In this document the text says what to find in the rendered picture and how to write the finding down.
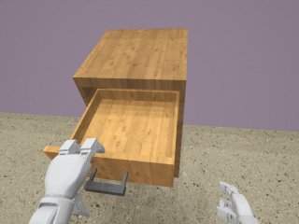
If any robot left hand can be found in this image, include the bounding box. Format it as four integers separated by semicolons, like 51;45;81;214
45;138;106;217

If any robot right forearm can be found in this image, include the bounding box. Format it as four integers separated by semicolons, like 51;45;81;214
237;215;261;224

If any handle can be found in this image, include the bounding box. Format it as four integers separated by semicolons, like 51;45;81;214
84;167;129;197

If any robot left forearm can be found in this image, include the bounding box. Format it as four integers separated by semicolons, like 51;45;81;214
29;195;75;224

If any cabinet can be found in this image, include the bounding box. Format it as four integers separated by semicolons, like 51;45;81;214
73;28;188;178

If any drawer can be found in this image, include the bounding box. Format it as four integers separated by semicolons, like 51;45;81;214
43;89;179;188

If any robot right hand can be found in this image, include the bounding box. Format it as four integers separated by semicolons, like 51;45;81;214
217;181;254;224

